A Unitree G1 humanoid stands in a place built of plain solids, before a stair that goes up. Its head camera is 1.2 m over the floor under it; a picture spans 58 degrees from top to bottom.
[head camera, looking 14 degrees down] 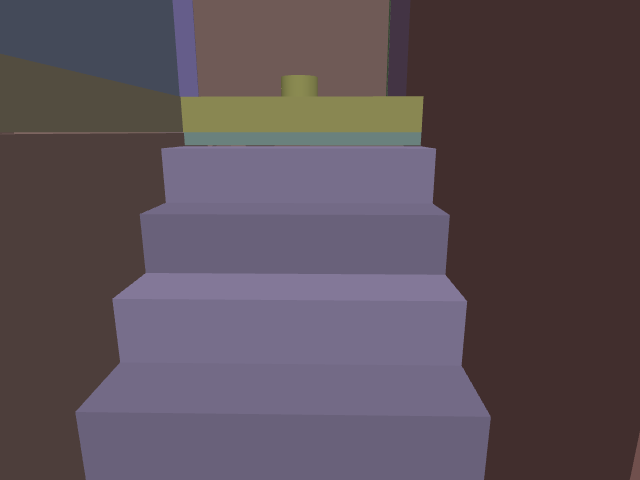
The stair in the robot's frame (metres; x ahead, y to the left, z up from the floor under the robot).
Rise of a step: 0.19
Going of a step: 0.23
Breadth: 0.96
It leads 1 degrees to the right of straight ahead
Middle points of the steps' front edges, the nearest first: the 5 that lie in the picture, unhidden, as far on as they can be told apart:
0.87 0.09 0.57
1.09 0.09 0.76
1.31 0.08 0.96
1.53 0.08 1.15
1.79 0.07 1.34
